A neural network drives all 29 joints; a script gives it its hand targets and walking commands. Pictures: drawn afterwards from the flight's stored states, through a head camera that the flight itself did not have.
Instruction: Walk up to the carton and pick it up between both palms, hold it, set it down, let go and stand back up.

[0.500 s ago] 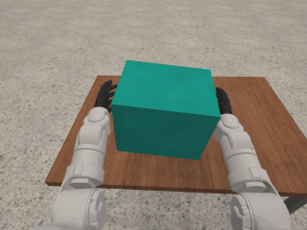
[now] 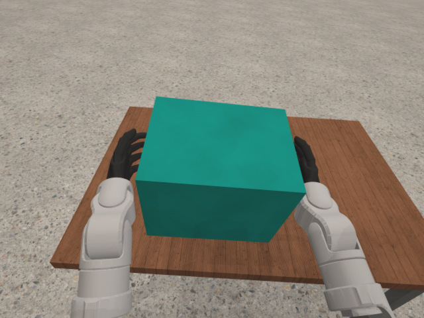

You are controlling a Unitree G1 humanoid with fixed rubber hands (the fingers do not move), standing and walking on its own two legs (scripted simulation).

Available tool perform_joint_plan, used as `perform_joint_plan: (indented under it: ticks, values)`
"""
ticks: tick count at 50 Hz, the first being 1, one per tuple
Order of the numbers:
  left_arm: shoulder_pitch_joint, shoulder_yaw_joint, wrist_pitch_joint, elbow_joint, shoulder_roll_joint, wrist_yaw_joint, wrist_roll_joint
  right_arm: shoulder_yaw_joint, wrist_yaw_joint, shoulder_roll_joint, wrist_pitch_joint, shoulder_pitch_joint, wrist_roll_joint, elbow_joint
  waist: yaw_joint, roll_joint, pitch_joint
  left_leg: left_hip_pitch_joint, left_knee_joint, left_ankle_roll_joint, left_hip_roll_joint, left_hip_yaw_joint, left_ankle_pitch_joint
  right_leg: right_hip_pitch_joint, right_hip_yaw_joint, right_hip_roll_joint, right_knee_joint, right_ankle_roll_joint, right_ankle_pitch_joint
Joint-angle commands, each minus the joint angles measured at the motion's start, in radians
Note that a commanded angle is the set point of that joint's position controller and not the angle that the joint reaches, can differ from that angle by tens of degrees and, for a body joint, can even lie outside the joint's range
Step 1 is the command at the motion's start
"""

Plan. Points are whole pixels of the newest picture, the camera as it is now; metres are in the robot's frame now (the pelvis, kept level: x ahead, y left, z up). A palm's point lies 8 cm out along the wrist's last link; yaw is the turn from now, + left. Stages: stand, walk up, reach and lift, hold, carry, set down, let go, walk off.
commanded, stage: hold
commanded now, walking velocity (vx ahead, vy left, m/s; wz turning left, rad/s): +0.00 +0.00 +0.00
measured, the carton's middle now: (215, 173) +0.34 +0.00 +0.13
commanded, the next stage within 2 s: set down in 1.94 s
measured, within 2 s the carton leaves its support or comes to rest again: neither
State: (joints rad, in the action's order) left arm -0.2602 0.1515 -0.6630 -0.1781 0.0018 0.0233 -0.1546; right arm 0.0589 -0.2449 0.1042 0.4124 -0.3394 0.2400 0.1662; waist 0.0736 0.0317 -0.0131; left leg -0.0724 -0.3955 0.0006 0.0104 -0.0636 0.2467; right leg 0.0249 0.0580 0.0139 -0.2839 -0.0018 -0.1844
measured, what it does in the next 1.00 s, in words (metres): stands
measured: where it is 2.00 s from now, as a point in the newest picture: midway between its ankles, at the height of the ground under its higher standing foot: outside the picture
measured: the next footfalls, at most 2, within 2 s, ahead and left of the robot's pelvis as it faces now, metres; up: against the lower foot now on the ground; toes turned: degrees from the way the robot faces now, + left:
none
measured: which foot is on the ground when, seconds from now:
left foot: down 0.00-1.00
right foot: down 0.00-1.00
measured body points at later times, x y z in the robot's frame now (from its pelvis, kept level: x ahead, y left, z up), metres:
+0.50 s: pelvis -0.04 -0.01 +0.00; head -0.08 +0.00 +0.45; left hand +0.32 +0.14 +0.17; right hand +0.33 -0.19 +0.17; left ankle -0.02 +0.11 -0.75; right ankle -0.01 -0.12 -0.75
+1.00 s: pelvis -0.04 -0.01 +0.00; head -0.09 +0.00 +0.45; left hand +0.34 +0.15 +0.18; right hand +0.34 -0.18 +0.16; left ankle -0.02 +0.11 -0.75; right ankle -0.01 -0.12 -0.75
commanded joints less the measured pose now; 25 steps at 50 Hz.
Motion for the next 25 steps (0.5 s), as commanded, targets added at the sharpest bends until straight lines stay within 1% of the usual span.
perform_joint_plan:
  ticks: [1, 2, 3, 4, 5, 6, 7, 8, 9, 10, 11, 12, 13, 14, 15, 16, 17, 18, 19, 20, 21, 22, 23, 24, 25]
  values:
    - [-0.732, -0.611, 0.054, -0.139, 0.534, -0.125, 0.177, 0.348, 0.206, -0.426, -0.099, -0.857, 0.054, -0.346, -0.01, -0.137, -0.415, 0.223, 0.035, -0.131, -0.034, -0.012, -0.589, 0.016, 0.003, 0.062, 0.009, 0.001, 0.23]
    - [-0.711, -0.617, 0.049, -0.139, 0.543, -0.12, 0.181, 0.355, 0.212, -0.429, -0.097, -0.859, 0.063, -0.352, -0.01, -0.133, -0.429, 0.232, 0.031, -0.131, -0.035, -0.016, -0.612, 0.007, 0.002, 0.067, 0.002, 0.0, 0.258]
    - [-0.722, -0.61, 0.046, -0.09, 0.558, -0.116, 0.178, 0.369, 0.219, -0.452, -0.098, -0.91, 0.071, -0.359, -0.025, -0.112, -0.428, 0.208, 0.037, -0.121, -0.033, -0.011, -0.582, -0.001, -0.005, 0.066, 0.01, -0.001, 0.25]
    - [-0.738, -0.605, 0.047, -0.08, 0.568, -0.111, 0.179, 0.376, 0.229, -0.46, -0.096, -0.914, 0.071, -0.33, -0.032, -0.096, -0.424, 0.199, 0.044, -0.117, -0.039, -0.017, -0.571, 0.002, -0.01, 0.067, 0.01, -0.001, 0.241]
    - [-0.757, -0.605, 0.044, -0.066, 0.583, -0.105, 0.179, 0.377, 0.235, -0.469, -0.098, -0.945, 0.075, -0.32, -0.036, -0.094, -0.447, 0.204, 0.042, -0.115, -0.044, -0.016, -0.579, 0.002, -0.006, 0.069, 0.008, -0.003, 0.24]
    - [-0.772, -0.596, 0.042, -0.035, 0.582, -0.101, 0.179, 0.373, 0.241, -0.475, -0.096, -0.972, 0.075, -0.317, -0.044, -0.071, -0.445, 0.192, 0.048, -0.108, -0.047, -0.016, -0.56, 0.011, -0.014, 0.07, 0.013, -0.004, 0.228]
    - [-0.777, -0.595, 0.041, -0.042, 0.582, -0.096, 0.181, 0.369, 0.245, -0.472, -0.088, -0.947, 0.068, -0.287, -0.034, -0.059, -0.446, 0.194, 0.053, -0.105, -0.049, -0.021, -0.559, 0.005, -0.011, 0.067, 0.009, -0.004, 0.242]
    - [-0.804, -0.592, 0.044, -0.039, 0.583, -0.093, 0.184, 0.374, 0.249, -0.491, -0.089, -0.972, 0.075, -0.289, -0.039, -0.051, -0.457, 0.184, 0.055, -0.101, -0.048, -0.016, -0.539, 0.009, -0.013, 0.066, 0.011, -0.004, 0.236]
    - [-0.825, -0.572, 0.047, -0.032, 0.566, -0.093, 0.177, 0.379, 0.25, -0.503, -0.084, -0.965, 0.075, -0.27, -0.045, -0.041, -0.461, 0.178, 0.053, -0.089, -0.039, -0.005, -0.527, -0.006, -0.02, 0.057, 0.015, 0.001, 0.26]
    - [-0.848, -0.547, 0.05, -0.001, 0.553, -0.095, 0.169, 0.383, 0.248, -0.521, -0.08, -0.994, 0.075, -0.248, -0.056, -0.023, -0.438, 0.151, 0.058, -0.075, -0.029, 0.005, -0.479, -0.008, -0.023, 0.054, 0.019, 0.003, 0.256]
    - [-0.86, -0.514, 0.048, 0.053, 0.543, -0.103, 0.157, 0.379, 0.245, -0.538, -0.078, -1.022, 0.068, -0.239, -0.063, -0.005, -0.427, 0.126, 0.071, -0.057, -0.015, 0.02, -0.403, -0.018, -0.025, 0.045, 0.026, 0.006, 0.243]
    - [-0.876, -0.504, 0.055, 0.04, 0.54, -0.109, 0.163, 0.389, 0.24, -0.567, -0.076, -1.031, 0.074, -0.238, -0.063, 0.017, -0.444, 0.116, 0.073, -0.044, -0.009, 0.024, -0.401, -0.044, -0.025, 0.042, 0.021, 0.013, 0.281]
    - [-0.885, -0.484, 0.054, 0.076, 0.53, -0.114, 0.156, 0.387, 0.239, -0.577, -0.074, -1.059, 0.074, -0.224, -0.08, 0.024, -0.444, 0.094, 0.079, -0.03, 0.001, 0.035, -0.363, -0.046, -0.025, 0.04, 0.025, 0.016, 0.265]
    - [-0.913, -0.482, 0.063, 0.063, 0.524, -0.12, 0.156, 0.397, 0.232, -0.605, -0.079, -1.079, 0.084, -0.247, -0.075, 0.026, -0.473, 0.093, 0.072, -0.019, 0.013, 0.044, -0.351, -0.062, -0.029, 0.035, 0.021, 0.023, 0.287]
    - [-0.942, -0.49, 0.069, 0.054, 0.537, -0.121, 0.173, 0.404, 0.228, -0.623, -0.084, -1.109, 0.089, -0.27, -0.076, 0.028, -0.512, 0.089, 0.068, -0.018, 0.016, 0.042, -0.362, -0.084, -0.028, 0.035, 0.01, 0.026, 0.313]
    - [-0.96, -0.505, 0.077, 0.026, 0.538, -0.12, 0.174, 0.406, 0.222, -0.625, -0.086, -1.102, 0.094, -0.267, -0.068, 0.004, -0.537, 0.096, 0.064, -0.022, 0.02, 0.04, -0.369, -0.081, -0.029, 0.034, 0.006, 0.025, 0.322]
    - [-1.004, -0.529, 0.085, 0.025, 0.551, -0.117, 0.192, 0.402, 0.215, -0.638, -0.088, -1.124, 0.092, -0.276, -0.053, -0.019, -0.565, 0.092, 0.058, -0.025, 0.024, 0.041, -0.349, -0.08, -0.031, 0.029, 0.004, 0.027, 0.32]
    - [-1.023, -0.516, 0.092, 0.058, 0.534, -0.122, 0.193, 0.391, 0.208, -0.652, -0.081, -1.123, 0.082, -0.253, -0.045, 0.003, -0.538, 0.077, 0.058, -0.014, 0.028, 0.04, -0.315, -0.066, -0.039, 0.021, 0.013, 0.031, 0.298]
    - [-1.056, -0.536, 0.1, 0.048, 0.549, -0.119, 0.212, 0.392, 0.206, -0.663, -0.086, -1.14, 0.085, -0.27, -0.042, -0.018, -0.586, 0.075, 0.057, -0.019, 0.028, 0.04, -0.312, -0.075, -0.039, 0.02, 0.007, 0.03, 0.295]
    - [-1.064, -0.557, 0.107, 0.029, 0.559, -0.118, 0.228, 0.392, 0.202, -0.665, -0.089, -1.135, 0.081, -0.274, -0.031, -0.023, -0.613, 0.085, 0.053, -0.022, 0.029, 0.04, -0.317, -0.079, -0.037, 0.019, 0.002, 0.031, 0.306]
    - [-1.077, -0.526, 0.106, 0.077, 0.528, -0.121, 0.211, 0.379, 0.196, -0.662, -0.078, -1.127, 0.07, -0.227, -0.031, -0.015, -0.57, 0.063, 0.061, -0.014, 0.028, 0.04, -0.258, -0.062, -0.043, 0.014, 0.012, 0.034, 0.243]
    - [-1.091, -0.497, 0.103, 0.117, 0.508, -0.126, 0.199, 0.352, 0.195, -0.649, -0.068, -1.12, 0.052, -0.177, -0.026, -0.02, -0.528, 0.039, 0.075, -0.012, 0.031, 0.045, -0.202, -0.049, -0.043, 0.005, 0.021, 0.035, 0.189]
    - [-1.097, -0.463, 0.1, 0.13, 0.491, -0.133, 0.182, 0.336, 0.195, -0.65, -0.059, -1.104, 0.043, -0.13, -0.029, -0.018, -0.505, 0.019, 0.083, -0.008, 0.033, 0.055, -0.177, -0.06, -0.041, 0.002, 0.021, 0.037, 0.162]
    - [-1.105, -0.425, 0.094, 0.192, 0.467, -0.142, 0.159, 0.306, 0.194, -0.642, -0.051, -1.115, 0.028, -0.079, -0.029, -0.018, -0.452, -0.011, 0.098, -0.002, 0.036, 0.058, -0.125, -0.052, -0.041, -0.009, 0.033, 0.038, 0.107]
    - [-1.095, -0.381, 0.087, 0.225, 0.449, -0.154, 0.137, 0.291, 0.193, -0.642, -0.043, -1.117, 0.017, -0.054, -0.037, 0.0, -0.425, -0.035, 0.111, 0.012, 0.038, 0.065, -0.092, -0.057, -0.044, -0.013, 0.037, 0.041, 0.065]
